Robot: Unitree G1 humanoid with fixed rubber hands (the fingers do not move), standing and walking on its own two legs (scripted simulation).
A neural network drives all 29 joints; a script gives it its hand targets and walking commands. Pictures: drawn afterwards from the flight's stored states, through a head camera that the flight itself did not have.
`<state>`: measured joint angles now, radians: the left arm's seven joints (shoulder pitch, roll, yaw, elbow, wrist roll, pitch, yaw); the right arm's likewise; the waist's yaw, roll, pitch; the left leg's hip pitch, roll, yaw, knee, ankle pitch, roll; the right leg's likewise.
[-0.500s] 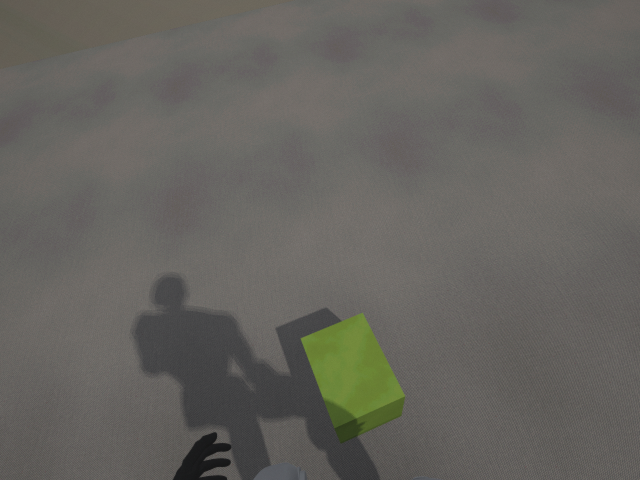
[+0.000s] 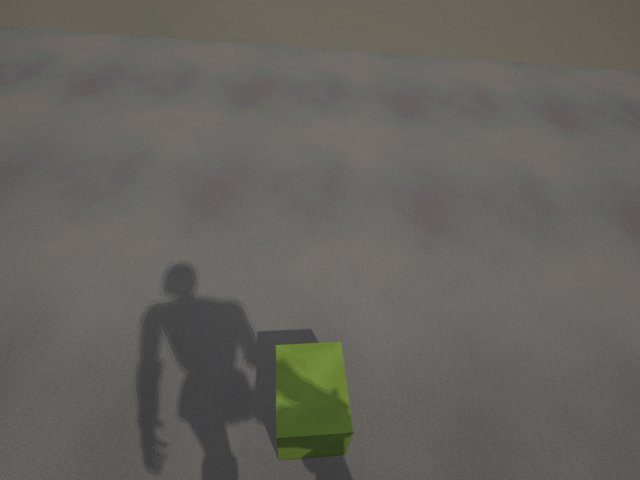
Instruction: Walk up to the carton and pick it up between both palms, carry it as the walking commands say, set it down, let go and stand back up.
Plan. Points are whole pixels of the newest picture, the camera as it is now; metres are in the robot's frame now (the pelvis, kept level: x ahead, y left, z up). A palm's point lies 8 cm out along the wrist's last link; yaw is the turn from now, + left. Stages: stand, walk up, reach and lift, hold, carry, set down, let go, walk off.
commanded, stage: walk up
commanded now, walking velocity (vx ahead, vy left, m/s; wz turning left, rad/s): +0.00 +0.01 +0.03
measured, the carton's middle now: (310, 400) +0.49 +0.04 -0.66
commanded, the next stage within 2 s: none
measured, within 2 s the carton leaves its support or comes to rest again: neither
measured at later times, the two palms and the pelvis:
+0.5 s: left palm out of the picture +0.05 +0.22 -0.14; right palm out of the picture +0.04 -0.24 -0.13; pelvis +0.02 -0.01 +0.01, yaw +3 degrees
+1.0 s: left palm out of the picture +0.01 +0.21 -0.15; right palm out of the picture +0.09 -0.24 -0.14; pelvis +0.05 -0.01 +0.00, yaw +5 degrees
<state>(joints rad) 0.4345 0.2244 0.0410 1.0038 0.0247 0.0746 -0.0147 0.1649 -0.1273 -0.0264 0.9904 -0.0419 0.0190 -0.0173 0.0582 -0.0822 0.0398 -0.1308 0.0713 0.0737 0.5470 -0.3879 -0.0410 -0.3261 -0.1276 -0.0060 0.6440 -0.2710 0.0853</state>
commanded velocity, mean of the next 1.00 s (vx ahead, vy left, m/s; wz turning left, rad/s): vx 0.01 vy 0.00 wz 0.10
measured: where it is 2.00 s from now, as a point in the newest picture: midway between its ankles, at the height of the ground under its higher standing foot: outside the picture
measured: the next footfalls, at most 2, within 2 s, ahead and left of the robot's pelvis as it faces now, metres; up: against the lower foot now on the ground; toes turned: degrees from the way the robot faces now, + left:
right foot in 0.02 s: +0.07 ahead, -0.18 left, +0.00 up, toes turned -4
